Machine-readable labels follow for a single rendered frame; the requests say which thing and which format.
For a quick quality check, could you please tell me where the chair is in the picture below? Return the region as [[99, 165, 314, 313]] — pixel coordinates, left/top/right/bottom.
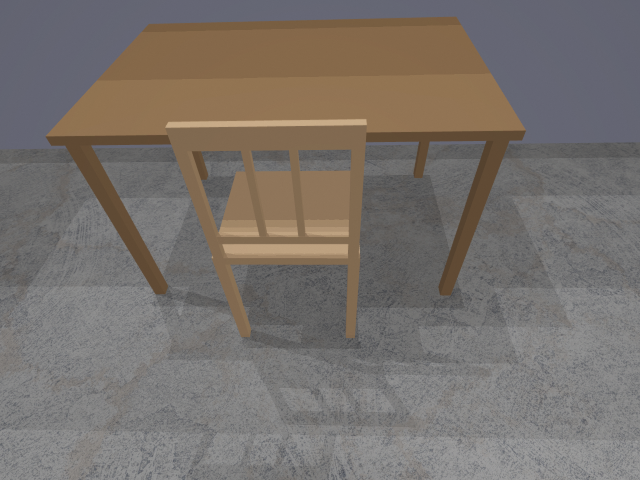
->
[[165, 119, 367, 338]]

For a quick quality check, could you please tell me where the table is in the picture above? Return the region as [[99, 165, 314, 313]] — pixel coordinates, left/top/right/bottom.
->
[[45, 17, 526, 295]]

